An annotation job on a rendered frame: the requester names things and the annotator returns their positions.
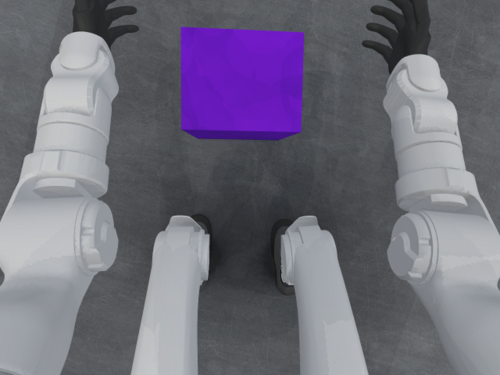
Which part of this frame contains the robot thigh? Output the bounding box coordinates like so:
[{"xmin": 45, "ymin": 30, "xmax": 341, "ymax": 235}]
[
  {"xmin": 281, "ymin": 225, "xmax": 369, "ymax": 375},
  {"xmin": 130, "ymin": 226, "xmax": 209, "ymax": 375}
]

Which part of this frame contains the robot right hand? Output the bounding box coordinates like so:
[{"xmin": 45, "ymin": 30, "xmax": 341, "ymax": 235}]
[{"xmin": 362, "ymin": 0, "xmax": 431, "ymax": 75}]

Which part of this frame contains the robot right thigh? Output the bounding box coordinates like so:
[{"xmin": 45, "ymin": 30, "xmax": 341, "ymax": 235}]
[{"xmin": 281, "ymin": 225, "xmax": 369, "ymax": 375}]

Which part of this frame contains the robot left thigh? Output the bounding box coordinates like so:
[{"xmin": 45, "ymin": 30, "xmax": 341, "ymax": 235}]
[{"xmin": 130, "ymin": 226, "xmax": 209, "ymax": 375}]

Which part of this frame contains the robot left upper arm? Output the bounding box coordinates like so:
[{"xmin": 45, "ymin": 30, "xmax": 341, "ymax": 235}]
[{"xmin": 0, "ymin": 197, "xmax": 119, "ymax": 375}]

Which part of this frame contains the robot right upper arm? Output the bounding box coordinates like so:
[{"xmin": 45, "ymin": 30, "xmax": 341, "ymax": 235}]
[{"xmin": 387, "ymin": 210, "xmax": 500, "ymax": 375}]

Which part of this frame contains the right robot forearm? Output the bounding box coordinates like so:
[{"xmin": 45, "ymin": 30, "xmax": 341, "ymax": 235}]
[{"xmin": 383, "ymin": 54, "xmax": 500, "ymax": 278}]

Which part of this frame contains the left robot forearm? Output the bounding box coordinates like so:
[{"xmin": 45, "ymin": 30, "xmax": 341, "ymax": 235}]
[{"xmin": 0, "ymin": 31, "xmax": 119, "ymax": 273}]

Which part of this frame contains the carton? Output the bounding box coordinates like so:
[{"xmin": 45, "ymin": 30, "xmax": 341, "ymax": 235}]
[{"xmin": 180, "ymin": 27, "xmax": 304, "ymax": 140}]

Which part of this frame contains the robot left hand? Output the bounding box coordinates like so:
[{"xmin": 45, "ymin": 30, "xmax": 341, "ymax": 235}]
[{"xmin": 73, "ymin": 0, "xmax": 139, "ymax": 51}]

